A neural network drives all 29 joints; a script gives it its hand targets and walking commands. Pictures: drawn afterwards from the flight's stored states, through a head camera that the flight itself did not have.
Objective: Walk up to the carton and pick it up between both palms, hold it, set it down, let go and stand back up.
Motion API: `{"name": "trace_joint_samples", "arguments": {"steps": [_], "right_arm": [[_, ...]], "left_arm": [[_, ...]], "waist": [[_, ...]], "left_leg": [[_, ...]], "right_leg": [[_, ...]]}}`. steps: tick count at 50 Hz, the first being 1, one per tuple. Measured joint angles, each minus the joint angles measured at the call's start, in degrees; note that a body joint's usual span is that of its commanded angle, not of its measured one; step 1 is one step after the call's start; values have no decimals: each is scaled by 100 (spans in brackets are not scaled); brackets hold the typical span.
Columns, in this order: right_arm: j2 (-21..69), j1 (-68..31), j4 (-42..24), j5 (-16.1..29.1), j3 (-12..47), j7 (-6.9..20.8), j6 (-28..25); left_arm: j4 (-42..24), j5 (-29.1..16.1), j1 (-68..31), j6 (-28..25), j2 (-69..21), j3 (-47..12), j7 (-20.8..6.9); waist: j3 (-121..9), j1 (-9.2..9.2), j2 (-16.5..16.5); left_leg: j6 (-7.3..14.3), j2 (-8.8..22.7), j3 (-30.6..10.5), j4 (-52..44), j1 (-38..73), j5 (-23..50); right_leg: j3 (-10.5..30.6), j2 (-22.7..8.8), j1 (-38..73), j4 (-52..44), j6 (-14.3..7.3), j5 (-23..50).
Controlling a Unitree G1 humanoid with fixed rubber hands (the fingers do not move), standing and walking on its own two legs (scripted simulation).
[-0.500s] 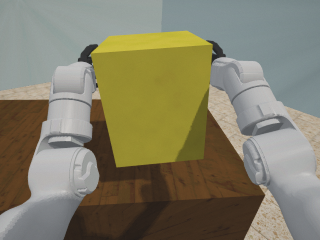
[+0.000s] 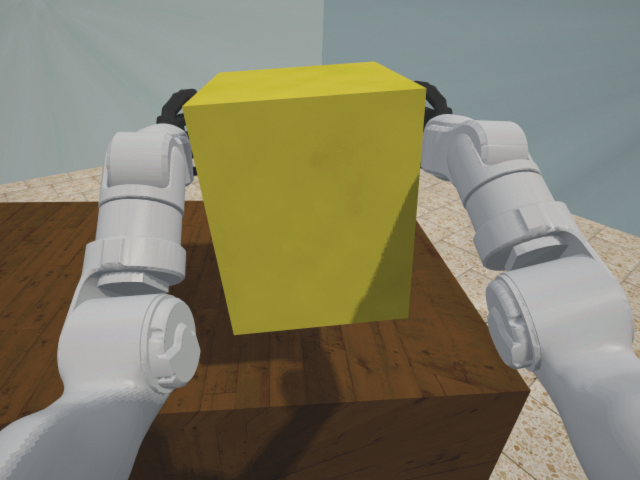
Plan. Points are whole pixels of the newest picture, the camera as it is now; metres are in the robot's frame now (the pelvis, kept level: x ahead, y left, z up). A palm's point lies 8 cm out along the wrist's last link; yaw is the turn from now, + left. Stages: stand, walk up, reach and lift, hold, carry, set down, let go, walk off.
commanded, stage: hold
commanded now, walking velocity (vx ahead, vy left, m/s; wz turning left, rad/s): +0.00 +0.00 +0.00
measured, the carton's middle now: (308, 189) +0.38 -0.01 +0.29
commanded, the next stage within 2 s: none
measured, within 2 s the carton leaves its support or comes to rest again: neither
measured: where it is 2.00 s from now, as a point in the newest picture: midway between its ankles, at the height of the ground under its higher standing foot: outside the picture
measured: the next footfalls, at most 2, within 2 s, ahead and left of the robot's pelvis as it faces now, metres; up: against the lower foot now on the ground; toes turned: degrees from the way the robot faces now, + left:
none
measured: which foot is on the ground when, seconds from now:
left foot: down 0.00-1.00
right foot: down 0.00-1.00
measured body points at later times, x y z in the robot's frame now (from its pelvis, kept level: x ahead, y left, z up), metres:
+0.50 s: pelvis +0.00 +0.00 +0.00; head -0.10 +0.02 +0.44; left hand +0.39 +0.15 +0.33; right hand +0.38 -0.15 +0.35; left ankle +0.02 +0.12 -0.75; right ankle +0.00 -0.11 -0.75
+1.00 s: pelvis +0.00 +0.00 +0.00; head -0.10 +0.02 +0.44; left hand +0.39 +0.14 +0.34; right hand +0.37 -0.15 +0.35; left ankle +0.02 +0.12 -0.75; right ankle +0.00 -0.11 -0.75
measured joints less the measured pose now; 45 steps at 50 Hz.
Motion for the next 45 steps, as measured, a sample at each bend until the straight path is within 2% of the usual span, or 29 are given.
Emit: {"name": "trace_joint_samples", "arguments": {"steps": [45], "right_arm": [[-10,39,-72,16,47,3,16]], "left_arm": [[-58,-44,38,0,19,-66,10]], "waist": [[-22,-12,0]], "left_leg": [[0,-2,-14,3,-23,3]], "right_leg": [[4,4,-12,-11,1,5]]}}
